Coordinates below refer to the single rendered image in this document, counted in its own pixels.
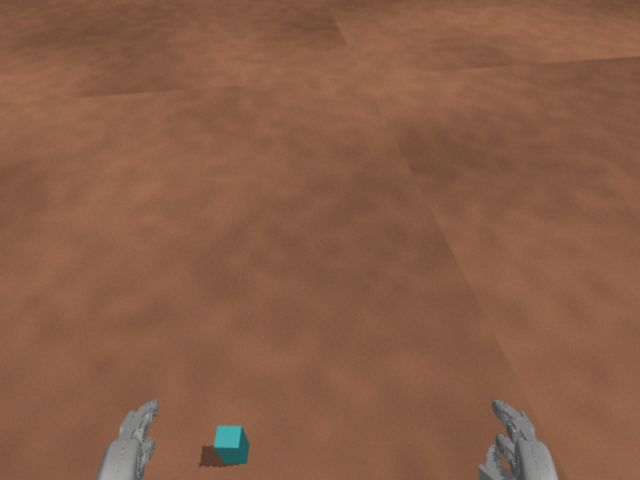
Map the carton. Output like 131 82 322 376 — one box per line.
214 425 249 464

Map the right robot hand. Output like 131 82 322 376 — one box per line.
479 399 559 480

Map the left robot hand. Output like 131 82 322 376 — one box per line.
96 399 159 480

